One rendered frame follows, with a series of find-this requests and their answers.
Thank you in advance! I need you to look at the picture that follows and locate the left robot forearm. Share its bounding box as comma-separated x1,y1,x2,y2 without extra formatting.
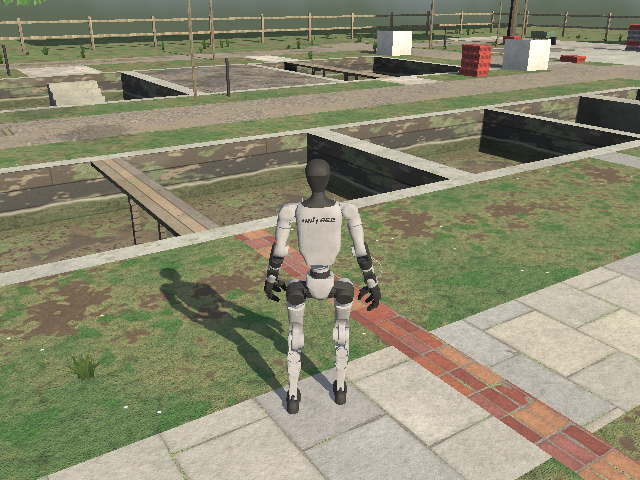
266,242,284,283

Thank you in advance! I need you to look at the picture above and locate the left robot upper arm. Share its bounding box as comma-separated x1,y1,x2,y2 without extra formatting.
273,203,298,258

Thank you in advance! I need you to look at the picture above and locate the robot right hand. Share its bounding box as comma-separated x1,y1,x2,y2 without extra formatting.
358,284,381,311

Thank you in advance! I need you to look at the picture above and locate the robot left hand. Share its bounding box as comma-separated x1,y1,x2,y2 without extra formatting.
264,279,287,302

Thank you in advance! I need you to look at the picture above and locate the right robot upper arm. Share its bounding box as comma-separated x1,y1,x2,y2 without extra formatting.
339,202,367,257

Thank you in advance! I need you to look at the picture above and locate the right robot forearm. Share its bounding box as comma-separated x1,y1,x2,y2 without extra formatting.
357,242,378,288

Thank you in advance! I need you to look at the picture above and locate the humanoid robot torso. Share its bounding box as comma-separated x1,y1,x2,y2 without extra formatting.
295,197,342,300

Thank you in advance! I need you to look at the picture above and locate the humanoid robot head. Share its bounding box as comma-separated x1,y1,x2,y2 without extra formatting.
301,159,336,208

